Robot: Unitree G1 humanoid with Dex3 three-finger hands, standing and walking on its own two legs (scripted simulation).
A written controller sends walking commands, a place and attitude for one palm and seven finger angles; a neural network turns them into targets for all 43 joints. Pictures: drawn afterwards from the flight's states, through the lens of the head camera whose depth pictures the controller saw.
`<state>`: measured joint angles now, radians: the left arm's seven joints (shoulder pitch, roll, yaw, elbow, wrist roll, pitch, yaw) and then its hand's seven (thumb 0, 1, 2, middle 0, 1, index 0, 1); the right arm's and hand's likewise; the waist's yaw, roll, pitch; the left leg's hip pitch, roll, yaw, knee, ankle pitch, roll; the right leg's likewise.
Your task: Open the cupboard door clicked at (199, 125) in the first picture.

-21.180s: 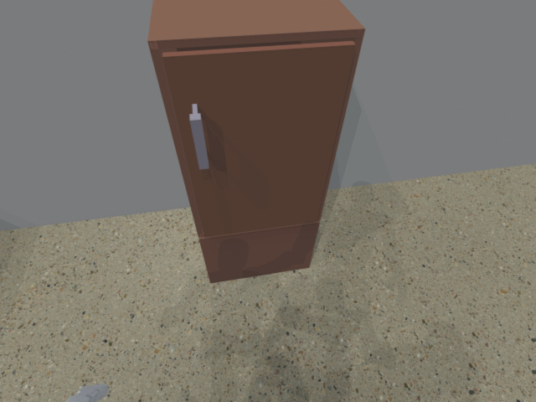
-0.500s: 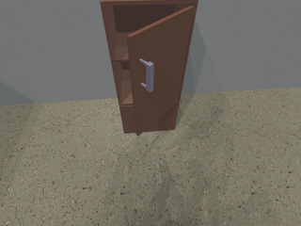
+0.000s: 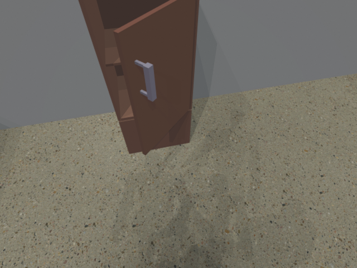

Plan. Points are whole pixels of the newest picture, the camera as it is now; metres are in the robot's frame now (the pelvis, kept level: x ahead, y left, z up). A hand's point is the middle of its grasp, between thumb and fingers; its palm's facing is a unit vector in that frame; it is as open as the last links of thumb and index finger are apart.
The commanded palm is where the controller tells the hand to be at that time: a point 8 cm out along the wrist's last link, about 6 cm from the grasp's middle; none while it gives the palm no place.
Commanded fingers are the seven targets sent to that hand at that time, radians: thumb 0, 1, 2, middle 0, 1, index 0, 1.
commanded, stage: walk to a spot facing it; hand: left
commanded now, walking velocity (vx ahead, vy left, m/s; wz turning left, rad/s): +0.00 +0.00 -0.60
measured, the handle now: (145, 80) +0.64 +0.16 +0.02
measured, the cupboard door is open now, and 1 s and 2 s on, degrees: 42 42 42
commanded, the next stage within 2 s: none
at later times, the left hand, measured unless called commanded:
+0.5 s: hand out of the picture +0.07 +0.17 -0.15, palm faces -0.14 -0.96 -0.26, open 7.4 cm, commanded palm none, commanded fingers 0.00 0.90 0.90 -0.20 -0.30 -0.20 -0.30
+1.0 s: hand (143, 236) +0.22 +0.12 -0.16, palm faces -0.53 -0.80 -0.29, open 7.4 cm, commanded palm none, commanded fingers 0.00 0.90 0.90 -0.20 -0.30 -0.20 -0.30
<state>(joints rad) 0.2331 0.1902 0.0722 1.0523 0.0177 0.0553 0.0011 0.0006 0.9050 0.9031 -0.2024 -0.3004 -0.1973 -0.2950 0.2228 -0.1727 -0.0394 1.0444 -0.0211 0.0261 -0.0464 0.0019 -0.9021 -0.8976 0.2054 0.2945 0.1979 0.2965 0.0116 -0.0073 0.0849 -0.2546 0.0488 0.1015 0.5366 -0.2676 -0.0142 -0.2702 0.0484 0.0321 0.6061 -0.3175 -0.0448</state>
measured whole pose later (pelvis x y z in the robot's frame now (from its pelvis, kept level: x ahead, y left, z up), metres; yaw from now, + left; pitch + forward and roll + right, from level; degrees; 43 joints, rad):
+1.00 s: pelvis +0.00 -0.01 -0.01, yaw -34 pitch +0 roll -1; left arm 0.13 0.27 0.08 0.89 0.02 0.02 -0.02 0.00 0.91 0.90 -0.20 -0.30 -0.19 -0.29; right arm 0.25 -0.27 -0.05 0.93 -0.01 0.05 -0.02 0.01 -0.90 -0.90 0.21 0.29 0.20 0.30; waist -0.01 0.04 0.12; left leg -0.33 0.14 0.08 0.90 -0.52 -0.06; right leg -0.35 0.00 -0.03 0.65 -0.27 -0.02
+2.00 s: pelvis +0.15 -0.26 +0.01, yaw -62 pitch +1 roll +0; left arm 0.27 0.19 0.08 1.04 0.02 -0.06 0.01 -0.02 0.95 0.90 -0.20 -0.30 -0.20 -0.29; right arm 0.19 -0.17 -0.06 0.98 -0.03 -0.02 0.00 0.00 -0.92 -0.90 0.20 0.29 0.19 0.30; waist -0.01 0.02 0.05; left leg -0.57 0.15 0.05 0.93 -0.23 -0.04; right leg -0.16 0.08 -0.08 0.37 -0.24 -0.11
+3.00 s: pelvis +0.34 -0.69 +0.00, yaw -64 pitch -1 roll -2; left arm 0.30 0.17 0.04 1.10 0.02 -0.06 0.01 0.00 0.94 0.90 -0.20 -0.30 -0.20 -0.30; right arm 0.20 -0.18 -0.05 1.02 -0.02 -0.03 0.02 0.01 -0.94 -0.90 0.20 0.29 0.20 0.30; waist -0.01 -0.02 0.07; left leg -0.46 0.09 0.13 0.62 -0.13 0.00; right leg -0.04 -0.05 -0.21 0.48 -0.40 0.02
